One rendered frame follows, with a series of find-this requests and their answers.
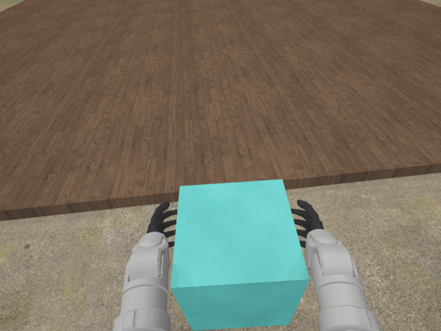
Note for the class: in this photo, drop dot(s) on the robot right forearm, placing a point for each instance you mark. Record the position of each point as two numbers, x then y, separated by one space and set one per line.
341 299

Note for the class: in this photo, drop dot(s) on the carton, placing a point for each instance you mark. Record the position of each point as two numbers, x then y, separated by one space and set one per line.
237 258

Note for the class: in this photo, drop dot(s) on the robot right hand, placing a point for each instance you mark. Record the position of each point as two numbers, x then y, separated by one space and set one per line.
312 220

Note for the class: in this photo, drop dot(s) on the robot left forearm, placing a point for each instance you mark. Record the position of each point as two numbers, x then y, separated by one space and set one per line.
145 287

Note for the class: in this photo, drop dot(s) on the robot left hand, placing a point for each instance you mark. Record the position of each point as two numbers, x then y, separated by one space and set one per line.
157 224

